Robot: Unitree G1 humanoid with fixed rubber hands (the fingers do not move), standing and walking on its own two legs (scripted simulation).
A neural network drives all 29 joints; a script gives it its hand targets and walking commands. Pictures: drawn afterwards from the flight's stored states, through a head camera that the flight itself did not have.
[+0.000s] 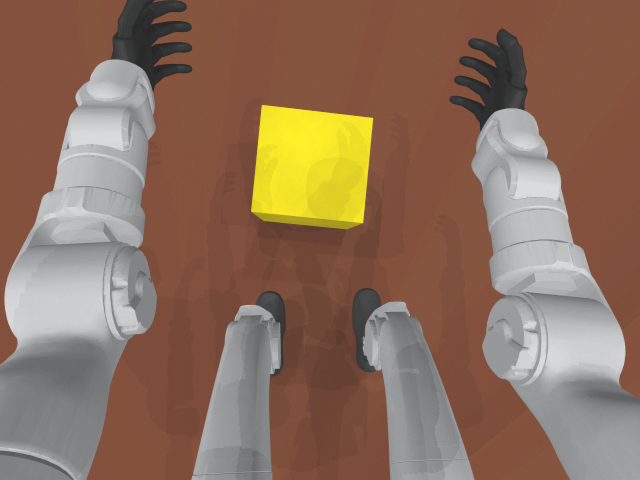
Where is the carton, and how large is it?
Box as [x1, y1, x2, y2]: [251, 105, 372, 228]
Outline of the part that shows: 262,105 251,211 263,220 338,228 348,228 361,223 363,219 372,118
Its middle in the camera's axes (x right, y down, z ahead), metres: -0.03 -0.14 +0.84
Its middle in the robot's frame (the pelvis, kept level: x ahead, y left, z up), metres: +0.50 +0.00 -0.52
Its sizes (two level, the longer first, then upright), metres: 0.210 0.200 0.250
